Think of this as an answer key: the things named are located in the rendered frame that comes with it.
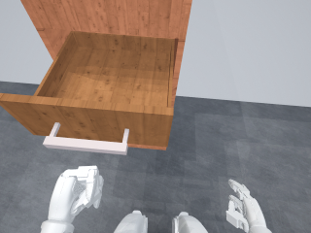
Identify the left robot hand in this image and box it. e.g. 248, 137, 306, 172
48, 165, 104, 223

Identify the robot right shin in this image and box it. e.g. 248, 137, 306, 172
178, 212, 189, 217

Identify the left robot forearm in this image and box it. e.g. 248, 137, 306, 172
41, 219, 75, 233

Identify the right robot thigh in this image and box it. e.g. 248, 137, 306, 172
172, 215, 208, 233

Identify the cabinet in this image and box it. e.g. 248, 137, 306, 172
20, 0, 192, 150

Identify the handle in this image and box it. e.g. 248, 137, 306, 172
43, 122, 129, 155

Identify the drawer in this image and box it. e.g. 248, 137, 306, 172
0, 31, 175, 148

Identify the right robot hand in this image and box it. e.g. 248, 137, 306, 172
225, 179, 267, 233

